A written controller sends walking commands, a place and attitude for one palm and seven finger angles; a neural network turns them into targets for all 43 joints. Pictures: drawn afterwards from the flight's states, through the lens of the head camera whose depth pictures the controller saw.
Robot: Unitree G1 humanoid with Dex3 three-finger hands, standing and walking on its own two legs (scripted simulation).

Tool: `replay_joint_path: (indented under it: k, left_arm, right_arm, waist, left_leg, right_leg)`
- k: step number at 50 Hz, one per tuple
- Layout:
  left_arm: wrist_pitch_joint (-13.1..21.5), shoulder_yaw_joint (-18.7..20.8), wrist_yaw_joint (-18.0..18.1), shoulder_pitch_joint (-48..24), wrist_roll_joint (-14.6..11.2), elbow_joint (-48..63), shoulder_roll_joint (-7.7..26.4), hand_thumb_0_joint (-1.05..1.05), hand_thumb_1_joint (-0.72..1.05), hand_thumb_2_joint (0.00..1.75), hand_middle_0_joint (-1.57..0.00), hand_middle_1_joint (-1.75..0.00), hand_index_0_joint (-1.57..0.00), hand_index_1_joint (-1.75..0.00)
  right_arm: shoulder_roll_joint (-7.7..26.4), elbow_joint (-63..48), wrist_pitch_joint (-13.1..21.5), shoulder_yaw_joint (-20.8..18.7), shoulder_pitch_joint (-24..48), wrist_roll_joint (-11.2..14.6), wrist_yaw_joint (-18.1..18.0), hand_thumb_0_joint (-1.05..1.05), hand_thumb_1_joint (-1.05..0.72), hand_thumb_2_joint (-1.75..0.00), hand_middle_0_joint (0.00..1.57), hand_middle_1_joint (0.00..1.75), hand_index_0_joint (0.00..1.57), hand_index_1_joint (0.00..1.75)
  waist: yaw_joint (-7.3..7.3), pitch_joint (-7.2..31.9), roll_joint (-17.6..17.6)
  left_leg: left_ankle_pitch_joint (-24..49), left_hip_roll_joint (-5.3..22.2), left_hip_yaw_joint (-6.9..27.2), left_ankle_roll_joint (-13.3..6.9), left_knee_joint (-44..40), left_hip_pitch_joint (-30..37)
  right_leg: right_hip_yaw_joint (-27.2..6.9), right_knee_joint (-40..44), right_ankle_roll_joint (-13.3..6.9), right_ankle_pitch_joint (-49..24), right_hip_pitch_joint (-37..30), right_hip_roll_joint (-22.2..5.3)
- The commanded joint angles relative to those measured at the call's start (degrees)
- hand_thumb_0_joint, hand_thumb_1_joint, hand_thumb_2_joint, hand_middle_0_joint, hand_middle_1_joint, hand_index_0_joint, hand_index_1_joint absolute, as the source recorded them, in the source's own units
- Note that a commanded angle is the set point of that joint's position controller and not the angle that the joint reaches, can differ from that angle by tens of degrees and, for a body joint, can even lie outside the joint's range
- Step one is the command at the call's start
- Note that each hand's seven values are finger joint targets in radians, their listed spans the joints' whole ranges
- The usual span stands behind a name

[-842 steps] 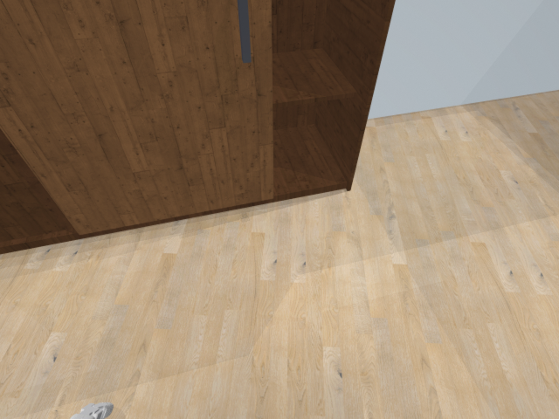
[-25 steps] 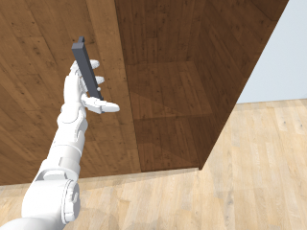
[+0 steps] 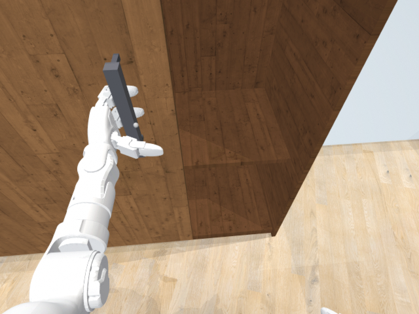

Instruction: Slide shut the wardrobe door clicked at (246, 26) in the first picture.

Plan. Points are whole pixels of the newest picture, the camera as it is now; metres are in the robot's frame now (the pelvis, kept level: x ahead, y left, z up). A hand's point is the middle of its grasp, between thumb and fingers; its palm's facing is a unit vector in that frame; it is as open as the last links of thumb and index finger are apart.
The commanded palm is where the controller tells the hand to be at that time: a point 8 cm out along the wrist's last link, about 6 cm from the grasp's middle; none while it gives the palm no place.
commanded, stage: grip the handle and tug to test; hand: left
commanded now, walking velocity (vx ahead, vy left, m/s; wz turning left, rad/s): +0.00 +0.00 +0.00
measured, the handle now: (129, 110) +0.50 +0.18 +0.12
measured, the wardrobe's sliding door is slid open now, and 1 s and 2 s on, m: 0.39 0.39 0.39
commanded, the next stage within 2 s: tug the door sideways, standing still in 1.34 s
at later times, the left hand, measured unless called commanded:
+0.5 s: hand (135, 123) +0.44 +0.15 +0.13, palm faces +0.12 -0.99 -0.01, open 7.4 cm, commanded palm +0.41 +0.20 +0.13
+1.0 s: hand (136, 123) +0.44 +0.15 +0.13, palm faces +0.12 -0.99 -0.01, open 6.0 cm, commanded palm +0.41 +0.19 +0.13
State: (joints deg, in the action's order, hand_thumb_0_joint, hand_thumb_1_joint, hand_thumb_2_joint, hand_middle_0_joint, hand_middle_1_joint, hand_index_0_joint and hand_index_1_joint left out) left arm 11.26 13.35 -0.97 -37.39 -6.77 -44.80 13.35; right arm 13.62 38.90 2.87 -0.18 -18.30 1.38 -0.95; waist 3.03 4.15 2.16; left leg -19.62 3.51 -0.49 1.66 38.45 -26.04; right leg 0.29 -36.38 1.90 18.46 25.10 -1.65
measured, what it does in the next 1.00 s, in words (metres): stands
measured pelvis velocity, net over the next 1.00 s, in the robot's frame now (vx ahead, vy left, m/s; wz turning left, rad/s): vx -0.01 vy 0.00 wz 0.01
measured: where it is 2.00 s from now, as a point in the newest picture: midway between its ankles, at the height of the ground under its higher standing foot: outside the picture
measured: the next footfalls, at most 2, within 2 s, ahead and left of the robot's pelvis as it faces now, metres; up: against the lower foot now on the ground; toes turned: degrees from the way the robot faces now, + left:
none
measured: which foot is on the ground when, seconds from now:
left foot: down 0.00-1.00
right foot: down 0.00-1.00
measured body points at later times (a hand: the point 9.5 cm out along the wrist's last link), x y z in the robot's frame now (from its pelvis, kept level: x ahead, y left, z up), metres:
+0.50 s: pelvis -0.01 +0.00 +0.00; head +0.03 -0.01 +0.45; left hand +0.43 +0.20 +0.13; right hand +0.07 -0.25 -0.12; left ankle -0.01 +0.14 -0.72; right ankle +0.00 -0.14 -0.72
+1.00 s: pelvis -0.01 +0.00 +0.00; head +0.03 -0.01 +0.45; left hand +0.43 +0.20 +0.13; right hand +0.07 -0.25 -0.13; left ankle -0.01 +0.14 -0.72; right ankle +0.00 -0.14 -0.72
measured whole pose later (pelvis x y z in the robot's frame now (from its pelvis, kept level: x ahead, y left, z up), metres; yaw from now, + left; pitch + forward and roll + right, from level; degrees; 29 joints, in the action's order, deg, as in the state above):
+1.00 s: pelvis -0.01 +0.00 +0.00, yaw +0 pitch +8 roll -1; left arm 12.8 13.3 0.2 -42.0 -6.5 -49.8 14.1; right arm 13.6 39.5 2.7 -0.2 -19.2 1.2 -0.7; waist 3.2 3.9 2.1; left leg -19.1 3.3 0.1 1.7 39.5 -28.6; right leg 0.7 -37.4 1.8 18.2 27.4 -1.8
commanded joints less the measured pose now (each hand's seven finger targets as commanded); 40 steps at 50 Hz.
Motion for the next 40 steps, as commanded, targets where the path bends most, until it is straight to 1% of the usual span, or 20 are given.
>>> replay_joint_path:
  k: [1, 6, 7, 8, 9, 10, 12, 13, 17, 18, 19, 22, 24, 26, 29, 33, 35, 36, 38, 40]
  left_arm:
    - [4.2, 0.4, -0.2, -25.7, -0.3, 14.2, 8.6, 0.0, -0.27, 0.4, -0.32, -1.23, -0.32, -1.23]
    - [4.3, -1.3, 0.4, -28.8, 0.1, 12.7, 7.2, 0.0, -0.03, 0.5, -0.35, -1.27, -0.35, -1.27]
    - [4.4, -1.6, 0.3, -29.0, 0.1, 12.8, 6.7, 0.0, 0.01, 0.52, -0.35, -1.27, -0.35, -1.27]
    - [4.5, -0.3, 0.6, -28.3, 0.4, 12.0, 8.4, 0.0, 0.06, 0.54, -0.36, -1.28, -0.36, -1.28]
    - [4.4, -1.1, 0.5, -28.6, 0.3, 11.0, 7.3, 0.0, 0.11, 0.56, -0.36, -1.29, -0.36, -1.29]
    - [4.7, -0.3, 0.6, -30.1, 0.4, 11.0, 8.6, 0.0, 0.15, 0.58, -0.37, -1.29, -0.37, -1.29]
    - [5.0, -0.8, 0.4, -29.3, 0.3, 10.6, 7.7, 0.0, 0.25, 0.62, -0.38, -1.31, -0.38, -1.31]
    - [5.4, -1.3, 0.4, -30.0, 0.5, 11.8, 7.4, 0.0, 0.29, 0.64, -0.38, -1.31, -0.38, -1.31]
    - [5.6, -1.4, 0.3, -30.0, 0.2, 11.3, 7.1, 0.0, 0.48, 0.72, -0.41, -1.34, -0.41, -1.34]
    - [5.5, -1.1, 0.4, -28.9, 0.3, 11.1, 7.3, 0.0, 0.53, 0.74, -0.41, -1.35, -0.41, -1.35]
    - [5.6, -1.8, 0.3, -29.6, 0.3, 11.7, 6.6, 0.0, 0.57, 0.76, -0.42, -1.35, -0.42, -1.35]
    - [5.4, -0.7, 0.3, -30.3, 0.1, 9.3, 7.8, 0.0, 0.71, 0.82, -0.43, -1.37, -0.43, -1.37]
    - [5.5, 0.4, 0.1, -29.7, 0.3, 9.4, 9.2, 0.0, 0.81, 0.86, -0.44, -1.39, -0.44, -1.39]
    - [5.6, 1.4, -0.2, -30.7, 0.4, 8.8, 10.9, 0.0, 0.9, 0.9, -0.45, -1.4, -0.45, -1.4]
    - [5.6, 0.7, -0.6, -29.1, 0.1, 9.1, 9.3, 0.0, 0.9, 0.9, -0.45, -1.4, -0.45, -1.4]
    - [5.4, 2.4, -0.6, -27.6, 0.2, 9.0, 11.6, 0.0, 0.9, 0.9, -0.45, -1.4, -0.45, -1.4]
    - [5.1, 1.5, -0.7, -29.8, 0.3, 7.7, 11.2, 0.0, 0.9, 0.9, -0.45, -1.4, -0.45, -1.4]
    - [5.3, 0.9, -0.7, -31.5, 0.4, 8.2, 10.6, 0.0, 0.9, 0.9, -0.45, -1.4, -0.45, -1.4]
    - [5.1, 1.7, -0.5, -29.7, 0.5, 7.2, 11.3, 0.0, 0.9, 0.9, -0.45, -1.4, -0.45, -1.4]
    - [5.2, -0.1, -0.5, -31.3, 0.5, 7.7, 9.3, 0.0, 0.9, 0.9, -0.45, -1.4, -0.45, -1.4]
  right_arm:
    - [7.2, -6.1, 2.2, -2.4, -0.9, 0.1, -0.7, 0.0, -0.9, -0.9, 0.2, 0.3, 0.2, 0.3]
    - [7.4, -5.5, 2.3, -2.4, -1.1, 0.0, -0.7, 0.0, -0.9, -0.9, 0.2, 0.3, 0.2, 0.3]
    - [7.3, -5.5, 2.5, -2.6, -1.2, 0.0, -0.7, 0.0, -0.9, -0.9, 0.2, 0.3, 0.2, 0.3]
    - [7.5, -5.2, 2.4, -2.6, -1.4, -0.1, -0.8, 0.0, -0.9, -0.9, 0.2, 0.3, 0.2, 0.3]
    - [7.4, -5.2, 2.4, -2.3, -1.4, -0.1, -0.7, 0.0, -0.9, -0.9, 0.2, 0.3, 0.2, 0.3]
    - [7.6, -4.9, 2.4, -2.4, -1.6, -0.1, -0.8, 0.0, -0.9, -0.9, 0.2, 0.3, 0.2, 0.3]
    - [7.4, -5.1, 2.5, -2.4, -1.5, 0.0, -0.7, 0.0, -0.9, -0.9, 0.2, 0.3, 0.2, 0.3]
    - [7.4, -5.1, 2.5, -2.5, -1.6, -0.1, -0.7, 0.0, -0.9, -0.9, 0.2, 0.3, 0.2, 0.3]
    - [7.4, -5.0, 2.7, -2.5, -1.7, -0.1, -0.6, 0.0, -0.9, -0.9, 0.2, 0.3, 0.2, 0.3]
    - [7.5, -5.1, 2.7, -2.6, -1.8, -0.2, -0.5, 0.0, -0.9, -0.9, 0.2, 0.3, 0.2, 0.3]
    - [7.3, -5.0, 2.8, -2.5, -1.8, 0.0, -0.5, 0.0, -0.9, -0.9, 0.2, 0.3, 0.2, 0.3]
    - [7.6, -4.6, 2.8, -2.5, -2.0, 0.0, -0.6, 0.0, -0.9, -0.9, 0.2, 0.3, 0.2, 0.3]
    - [7.7, -4.7, 2.7, -2.5, -2.2, -0.1, -0.7, 0.0, -0.9, -0.9, 0.2, 0.3, 0.2, 0.3]
    - [7.7, -4.5, 2.5, -2.5, -2.4, -0.2, -0.8, 0.0, -0.9, -0.9, 0.2, 0.3, 0.2, 0.3]
    - [7.4, -5.0, 2.6, -2.5, -2.4, -0.1, -0.6, 0.0, -0.9, -0.9, 0.2, 0.3, 0.2, 0.3]
    - [7.8, -5.3, 2.1, -2.5, -2.4, -0.2, -0.7, 0.0, -0.9, -0.9, 0.2, 0.3, 0.2, 0.3]
    - [7.8, -5.1, 1.9, -2.3, -2.4, 0.1, -0.8, 0.0, -0.9, -0.9, 0.2, 0.3, 0.2, 0.3]
    - [7.7, -5.0, 2.0, -2.3, -2.4, 0.0, -0.8, 0.0, -0.9, -0.9, 0.2, 0.3, 0.2, 0.3]
    - [7.8, -5.2, 1.8, -2.5, -2.6, -0.1, -0.8, 0.0, -0.9, -0.9, 0.2, 0.3, 0.2, 0.3]
    - [7.6, -5.1, 1.9, -2.4, -2.6, 0.0, -0.7, 0.0, -0.9, -0.9, 0.2, 0.3, 0.2, 0.3]
  waist:
    - [1.02, 18.8, -0.6]
    - [2.0, 17.5, -1.3]
    - [1.99, 18.1, -0.9]
    - [1.56, 18.1, -1.2]
    - [1.86, 17.9, -1.0]
    - [2.03, 17.9, -1.8]
    - [1.66, 18.2, -1.6]
    - [1.65, 19.3, 0.1]
    - [1.9, 18.7, -1.7]
    - [1.36, 19.3, -0.8]
    - [1.99, 19.2, -0.7]
    - [2.15, 16.9, -2.9]
    - [1.7, 18.7, -2.3]
    - [1.78, 18.3, -2.5]
    - [1.46, 19.1, 0.2]
    - [0.95, 18.4, -1.9]
    - [2.0, 16.4, -2.3]
    - [2.27, 16.4, -0.9]
    - [1.73, 17.1, -1.6]
    - [2.28, 17.3, -0.9]
  left_leg:
    - [18.5, -2.9, -1.6, -2.2, -3.5, 10.2]
    - [16.1, -2.8, -1.1, -2.1, -3.7, 10.0]
    - [16.2, -2.8, -1.2, -2.1, -3.6, 10.5]
    - [16.1, -2.8, -1.0, -2.1, -3.5, 10.1]
    - [15.4, -2.8, -1.0, -2.1, -3.7, 9.9]
    - [15.3, -2.8, -1.0, -2.2, -3.6, 9.6]
    - [15.4, -2.9, -1.0, -2.2, -3.7, 9.6]
    - [16.5, -2.9, -1.0, -2.1, -3.4, 10.4]
    - [15.9, -2.8, -0.9, -2.2, -3.5, 10.0]
    - [16.2, -2.8, -0.9, -2.1, -3.5, 10.1]
    - [16.2, -2.8, -0.9, -2.2, -3.4, 10.4]
    - [14.1, -2.8, -1.0, -2.4, -3.7, 8.7]
    - [14.6, -2.9, -1.2, -2.4, -3.6, 8.9]
    - [14.3, -3.0, -1.2, -2.5, -3.6, 8.3]
    - [15.9, -3.1, -1.5, -2.4, -3.3, 9.6]
    - [15.7, -3.0, -1.5, -2.4, -3.4, 7.9]
    - [13.7, -2.9, -1.4, -2.4, -3.7, 7.1]
    - [13.5, -3.0, -1.4, -2.4, -3.6, 7.6]
    - [13.9, -3.0, -1.3, -2.4, -3.5, 7.5]
    - [13.3, -2.9, -1.1, -2.3, -3.5, 8.1]
  right_leg:
    - [2.7, 2.5, -2.6, -22.0, -6.8, 3.2]
    - [2.7, 2.9, -2.5, -19.0, -4.8, 3.3]
    - [2.7, 2.9, -2.5, -19.0, -4.7, 3.3]
    - [2.7, 2.9, -2.7, -18.7, -5.2, 3.2]
    - [2.7, 2.9, -2.6, -18.2, -4.8, 3.2]
    - [2.6, 2.9, -2.5, -18.4, -4.8, 3.2]
    - [2.6, 2.8, -2.6, -18.4, -5.1, 3.2]
    - [2.6, 2.6, -2.8, -19.0, -5.4, 3.1]
    - [2.7, 2.7, -2.6, -18.7, -5.1, 3.3]
    - [2.7, 2.6, -2.8, -18.5, -5.4, 3.3]
    - [2.7, 2.6, -2.7, -18.7, -4.9, 3.3]
    - [2.6, 3.2, -2.5, -17.5, -4.6, 3.3]
    - [2.4, 3.0, -2.5, -18.1, -5.5, 3.2]
    - [2.3, 3.0, -2.5, -18.2, -5.6, 3.2]
    - [2.3, 2.7, -2.7, -19.3, -5.4, 3.3]
    - [2.3, 2.7, -2.6, -19.3, -6.5, 3.2]
    - [2.3, 3.1, -2.4, -17.7, -4.9, 3.2]
    - [2.2, 3.1, -2.5, -17.3, -4.3, 3.2]
    - [2.2, 3.0, -2.6, -17.2, -4.9, 3.2]
    - [2.4, 3.0, -2.5, -16.4, -3.7, 3.3]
